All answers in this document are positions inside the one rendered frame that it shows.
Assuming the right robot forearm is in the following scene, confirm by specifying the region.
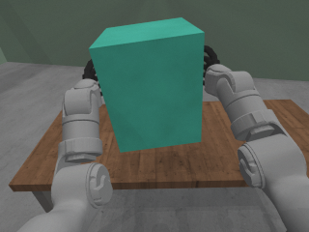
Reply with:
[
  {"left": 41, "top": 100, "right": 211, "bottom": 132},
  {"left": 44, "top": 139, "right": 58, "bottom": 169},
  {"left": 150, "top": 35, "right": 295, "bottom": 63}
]
[{"left": 204, "top": 64, "right": 307, "bottom": 173}]

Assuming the table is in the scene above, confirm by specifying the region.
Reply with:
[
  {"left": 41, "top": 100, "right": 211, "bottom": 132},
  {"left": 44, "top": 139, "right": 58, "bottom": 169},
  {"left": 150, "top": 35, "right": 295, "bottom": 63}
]
[{"left": 8, "top": 99, "right": 309, "bottom": 232}]

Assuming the right robot upper arm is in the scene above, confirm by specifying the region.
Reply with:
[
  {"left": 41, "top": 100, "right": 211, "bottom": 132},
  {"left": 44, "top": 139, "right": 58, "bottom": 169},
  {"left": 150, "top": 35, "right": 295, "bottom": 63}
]
[{"left": 238, "top": 133, "right": 309, "bottom": 232}]

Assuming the left robot hand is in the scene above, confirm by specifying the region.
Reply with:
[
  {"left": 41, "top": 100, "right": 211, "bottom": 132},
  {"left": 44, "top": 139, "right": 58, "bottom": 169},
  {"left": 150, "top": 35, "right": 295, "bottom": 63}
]
[{"left": 82, "top": 59, "right": 103, "bottom": 96}]

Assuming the right robot hand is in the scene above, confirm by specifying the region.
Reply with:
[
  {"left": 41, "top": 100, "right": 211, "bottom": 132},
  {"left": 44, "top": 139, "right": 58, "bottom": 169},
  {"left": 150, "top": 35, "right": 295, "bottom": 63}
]
[{"left": 203, "top": 45, "right": 220, "bottom": 86}]

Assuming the carton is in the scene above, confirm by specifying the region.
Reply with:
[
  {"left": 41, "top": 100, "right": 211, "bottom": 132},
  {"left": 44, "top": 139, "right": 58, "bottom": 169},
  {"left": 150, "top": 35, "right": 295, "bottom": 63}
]
[{"left": 89, "top": 17, "right": 205, "bottom": 153}]

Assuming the left robot upper arm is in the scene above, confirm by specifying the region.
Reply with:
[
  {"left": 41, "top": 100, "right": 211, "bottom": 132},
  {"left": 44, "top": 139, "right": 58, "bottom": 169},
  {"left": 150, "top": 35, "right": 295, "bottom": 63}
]
[{"left": 16, "top": 162, "right": 113, "bottom": 232}]

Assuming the left robot forearm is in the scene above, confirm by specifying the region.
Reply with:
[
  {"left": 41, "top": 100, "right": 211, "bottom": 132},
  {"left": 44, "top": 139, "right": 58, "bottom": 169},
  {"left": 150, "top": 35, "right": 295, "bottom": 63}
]
[{"left": 51, "top": 78, "right": 103, "bottom": 203}]

